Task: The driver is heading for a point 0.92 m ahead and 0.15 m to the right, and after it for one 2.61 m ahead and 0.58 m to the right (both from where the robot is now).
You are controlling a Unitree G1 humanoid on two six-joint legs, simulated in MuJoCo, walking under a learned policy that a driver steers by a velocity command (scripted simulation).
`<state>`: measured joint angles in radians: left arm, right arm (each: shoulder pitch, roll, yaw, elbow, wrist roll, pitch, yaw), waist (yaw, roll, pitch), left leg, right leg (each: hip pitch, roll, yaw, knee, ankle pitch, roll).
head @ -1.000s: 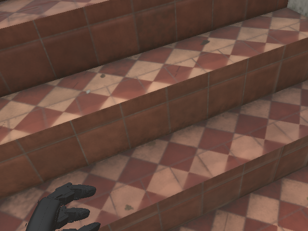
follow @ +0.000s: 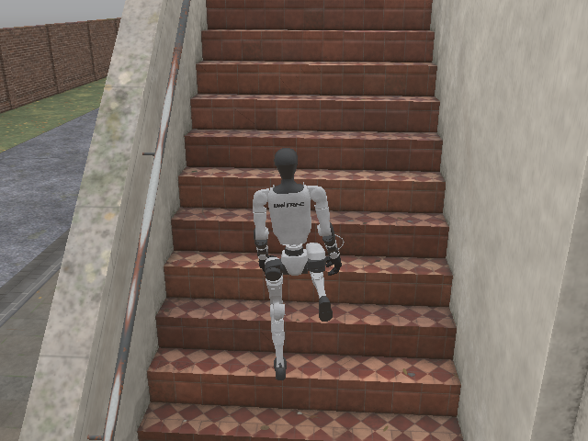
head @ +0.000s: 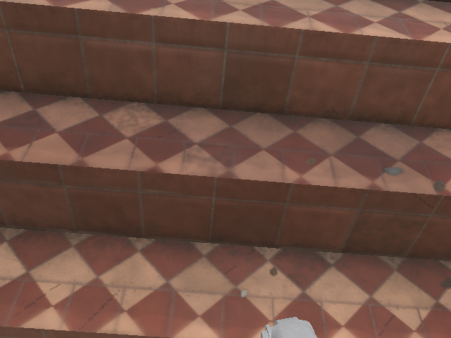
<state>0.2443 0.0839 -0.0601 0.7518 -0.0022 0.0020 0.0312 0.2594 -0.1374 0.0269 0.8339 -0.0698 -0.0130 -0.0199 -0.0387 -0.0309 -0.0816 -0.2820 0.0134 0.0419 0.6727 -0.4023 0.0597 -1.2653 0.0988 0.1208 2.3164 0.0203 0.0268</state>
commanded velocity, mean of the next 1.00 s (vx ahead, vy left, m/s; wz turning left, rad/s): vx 0.84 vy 0.00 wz -0.08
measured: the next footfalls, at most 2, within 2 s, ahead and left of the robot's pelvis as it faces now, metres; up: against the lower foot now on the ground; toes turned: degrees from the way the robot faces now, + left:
right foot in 0.26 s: +0.25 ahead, -0.17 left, +0.22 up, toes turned -17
left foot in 0.68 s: +0.46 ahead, -0.12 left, +0.43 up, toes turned -22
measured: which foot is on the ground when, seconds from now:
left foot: down 0.00-0.28, up 0.30-0.66, down 0.68-1.00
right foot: up 0.00-0.24, down 0.26-0.70, up 0.72-1.00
